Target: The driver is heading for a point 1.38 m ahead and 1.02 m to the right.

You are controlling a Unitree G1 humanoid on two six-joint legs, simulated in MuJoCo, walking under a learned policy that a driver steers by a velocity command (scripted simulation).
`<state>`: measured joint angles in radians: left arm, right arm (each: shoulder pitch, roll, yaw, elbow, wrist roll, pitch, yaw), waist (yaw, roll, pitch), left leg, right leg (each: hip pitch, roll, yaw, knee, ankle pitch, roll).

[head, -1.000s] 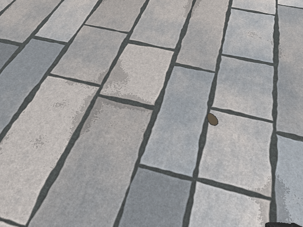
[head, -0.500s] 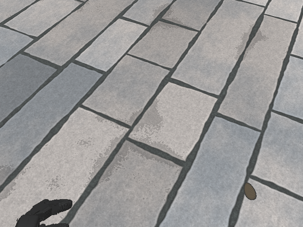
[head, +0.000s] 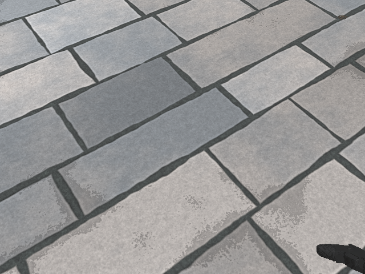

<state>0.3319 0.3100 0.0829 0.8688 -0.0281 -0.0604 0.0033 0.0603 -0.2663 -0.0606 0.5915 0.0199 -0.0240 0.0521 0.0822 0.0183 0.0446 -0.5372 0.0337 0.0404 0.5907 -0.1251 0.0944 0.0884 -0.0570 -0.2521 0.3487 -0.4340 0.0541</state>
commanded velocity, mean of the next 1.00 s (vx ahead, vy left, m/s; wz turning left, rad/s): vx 0.50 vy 0.00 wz -0.38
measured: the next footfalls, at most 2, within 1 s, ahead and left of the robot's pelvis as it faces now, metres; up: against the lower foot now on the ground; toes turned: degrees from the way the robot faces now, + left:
left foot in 0.02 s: +0.17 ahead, +0.10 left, +0.00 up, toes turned +3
right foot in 0.56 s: +0.46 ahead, -0.14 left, +0.00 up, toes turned -16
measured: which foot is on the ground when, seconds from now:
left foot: up 0.00-0.00, down 0.02-0.58, up 0.60-1.00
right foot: down 0.00-0.00, up 0.02-0.54, down 0.56-1.00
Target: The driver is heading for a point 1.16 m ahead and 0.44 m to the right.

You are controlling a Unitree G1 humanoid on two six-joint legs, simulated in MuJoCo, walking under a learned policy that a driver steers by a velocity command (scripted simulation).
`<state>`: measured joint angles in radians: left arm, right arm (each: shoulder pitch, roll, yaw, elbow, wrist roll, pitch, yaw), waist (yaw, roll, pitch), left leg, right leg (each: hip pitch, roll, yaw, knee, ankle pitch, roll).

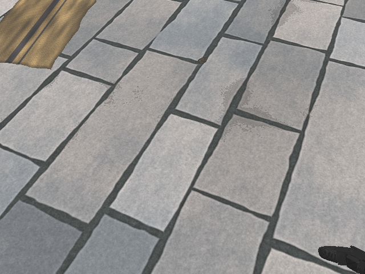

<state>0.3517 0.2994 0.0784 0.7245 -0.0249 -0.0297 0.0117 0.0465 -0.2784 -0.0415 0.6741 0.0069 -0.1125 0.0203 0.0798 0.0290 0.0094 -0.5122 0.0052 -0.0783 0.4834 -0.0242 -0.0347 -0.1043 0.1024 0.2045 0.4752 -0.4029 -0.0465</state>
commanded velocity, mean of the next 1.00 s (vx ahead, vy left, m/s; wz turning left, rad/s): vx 0.50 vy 0.00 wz -0.59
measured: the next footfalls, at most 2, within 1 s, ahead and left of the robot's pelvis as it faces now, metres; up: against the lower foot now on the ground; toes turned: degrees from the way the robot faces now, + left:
left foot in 0.02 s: +0.18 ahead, +0.13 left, +0.00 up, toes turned -4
right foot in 0.54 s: +0.41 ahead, -0.18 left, +0.00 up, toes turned -22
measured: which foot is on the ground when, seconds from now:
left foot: up 0.00-0.00, down 0.02-0.56, up 0.58-1.00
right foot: down 0.00-0.04, up 0.06-0.52, down 0.54-1.00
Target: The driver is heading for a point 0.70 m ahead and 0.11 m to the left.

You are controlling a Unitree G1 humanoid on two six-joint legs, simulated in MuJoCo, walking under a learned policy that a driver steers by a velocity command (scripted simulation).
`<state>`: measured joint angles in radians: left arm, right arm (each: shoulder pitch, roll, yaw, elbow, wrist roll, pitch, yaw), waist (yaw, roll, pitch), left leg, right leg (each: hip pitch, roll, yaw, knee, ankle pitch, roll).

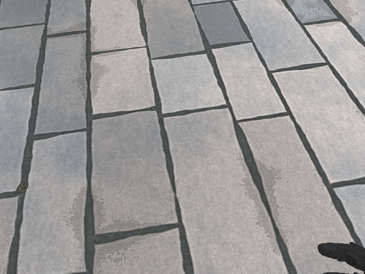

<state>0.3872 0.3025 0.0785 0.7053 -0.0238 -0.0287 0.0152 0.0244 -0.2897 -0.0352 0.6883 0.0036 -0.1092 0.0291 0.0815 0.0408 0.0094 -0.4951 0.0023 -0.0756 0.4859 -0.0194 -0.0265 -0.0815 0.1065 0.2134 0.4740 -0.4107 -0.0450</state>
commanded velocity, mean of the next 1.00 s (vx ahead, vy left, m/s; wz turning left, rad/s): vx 0.50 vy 0.00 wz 0.03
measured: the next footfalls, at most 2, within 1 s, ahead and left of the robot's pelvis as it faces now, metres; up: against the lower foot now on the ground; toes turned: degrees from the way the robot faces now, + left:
left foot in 0.02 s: +0.18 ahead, +0.13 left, +0.00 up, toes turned -4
right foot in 0.52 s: +0.42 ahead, -0.15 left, +0.00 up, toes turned -6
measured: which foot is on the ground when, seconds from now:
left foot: up 0.00-0.00, down 0.02-0.54, up 0.56-1.00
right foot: down 0.00-0.04, up 0.06-0.50, down 0.52-1.00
